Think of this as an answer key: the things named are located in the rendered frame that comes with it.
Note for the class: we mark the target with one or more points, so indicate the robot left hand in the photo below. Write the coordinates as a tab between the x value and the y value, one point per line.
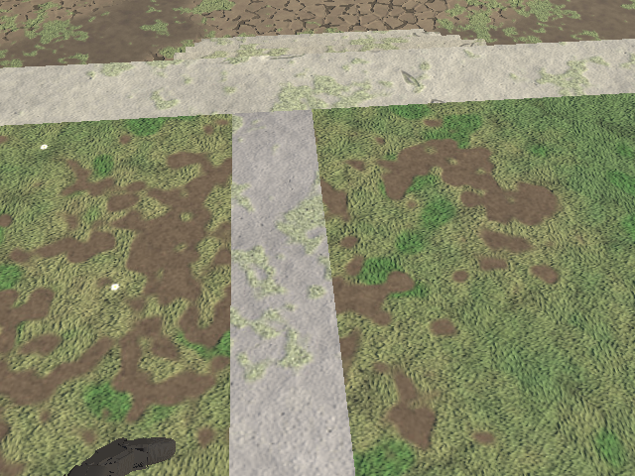
122	456

